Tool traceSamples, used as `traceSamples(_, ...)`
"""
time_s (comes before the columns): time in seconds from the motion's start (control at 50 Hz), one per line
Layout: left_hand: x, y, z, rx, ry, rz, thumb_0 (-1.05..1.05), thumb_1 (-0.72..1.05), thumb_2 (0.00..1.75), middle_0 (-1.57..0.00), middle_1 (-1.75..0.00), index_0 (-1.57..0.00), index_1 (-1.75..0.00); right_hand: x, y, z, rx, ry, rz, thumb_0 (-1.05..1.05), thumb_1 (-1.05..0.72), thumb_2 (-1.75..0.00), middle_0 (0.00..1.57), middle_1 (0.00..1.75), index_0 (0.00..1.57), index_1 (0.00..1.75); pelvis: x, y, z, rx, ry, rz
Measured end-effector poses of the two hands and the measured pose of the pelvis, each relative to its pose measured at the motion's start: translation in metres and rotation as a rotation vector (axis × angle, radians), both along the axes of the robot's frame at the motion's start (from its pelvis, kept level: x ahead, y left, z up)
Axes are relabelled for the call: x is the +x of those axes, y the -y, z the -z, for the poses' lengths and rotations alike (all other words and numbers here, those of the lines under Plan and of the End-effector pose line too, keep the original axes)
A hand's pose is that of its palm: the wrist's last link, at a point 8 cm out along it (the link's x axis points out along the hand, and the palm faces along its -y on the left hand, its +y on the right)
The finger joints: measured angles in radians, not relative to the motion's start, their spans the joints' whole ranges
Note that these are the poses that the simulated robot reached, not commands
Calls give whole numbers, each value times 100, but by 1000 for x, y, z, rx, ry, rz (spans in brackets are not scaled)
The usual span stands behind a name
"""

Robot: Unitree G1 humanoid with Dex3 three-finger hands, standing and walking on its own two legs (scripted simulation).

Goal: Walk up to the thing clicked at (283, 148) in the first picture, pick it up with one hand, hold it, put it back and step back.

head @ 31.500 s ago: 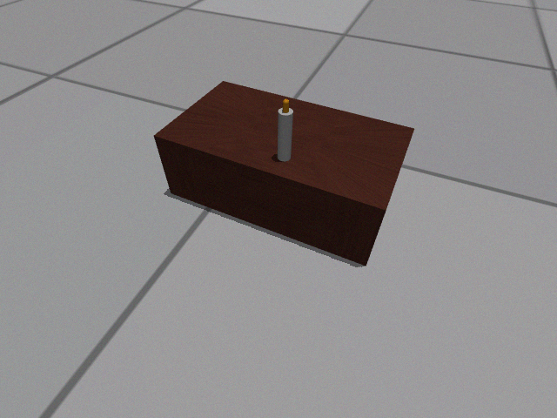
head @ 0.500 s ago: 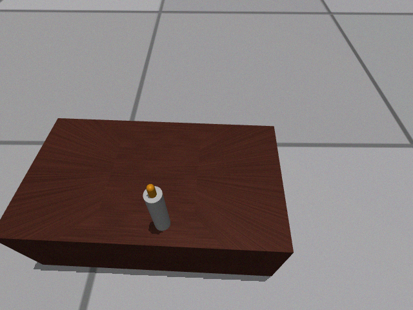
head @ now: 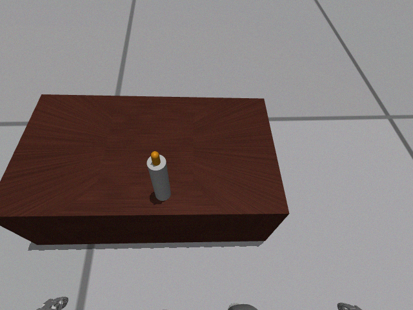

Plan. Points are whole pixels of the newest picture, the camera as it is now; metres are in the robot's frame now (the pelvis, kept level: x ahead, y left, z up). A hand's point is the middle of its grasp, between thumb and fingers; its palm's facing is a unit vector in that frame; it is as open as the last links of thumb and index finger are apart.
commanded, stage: step back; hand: left
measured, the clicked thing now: (159, 176) +0.53 +0.15 -0.27
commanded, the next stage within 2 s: none
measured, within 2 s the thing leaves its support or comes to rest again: neither
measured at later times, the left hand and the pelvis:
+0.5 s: hand out of the picture +0.01 +0.27 -0.15, palm faces +0.03 -0.93 -0.37, open 7.4 cm; pelvis -0.12 +0.00 -0.01, yaw +2 degrees
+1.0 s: hand out of the picture -0.19 +0.22 -0.13, palm faces -0.03 -0.91 -0.42, open 7.4 cm; pelvis -0.26 -0.04 +0.00, yaw -1 degrees
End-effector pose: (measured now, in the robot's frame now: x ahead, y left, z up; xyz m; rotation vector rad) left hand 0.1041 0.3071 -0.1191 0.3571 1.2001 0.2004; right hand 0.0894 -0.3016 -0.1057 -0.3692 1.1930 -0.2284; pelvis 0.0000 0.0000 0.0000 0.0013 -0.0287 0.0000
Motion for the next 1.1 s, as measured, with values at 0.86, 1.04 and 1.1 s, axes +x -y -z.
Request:
traceSamples(0.86,-261,21,-1,39,-37,-10,1,91,90,-20,-30,-21,-30,-183,46,1,-17,142,-56,1,-90,-90,21,30,20,30,-229,32,13,-38,24,30)
traceSamples(1.04,-303,41,-31,58,23,-11,1,90,90,-20,-30,-21,-30,-262,57,7,20,58,-19,1,-90,-90,20,30,20,30,-274,44,-1,36,-10,10)
traceSamples(1.1,-304,37,-30,70,83,-3,1,90,90,-20,-30,-21,-30,-290,55,12,6,13,-35,1,-90,-90,20,30,20,30,-294,44,3,17,-13,-18)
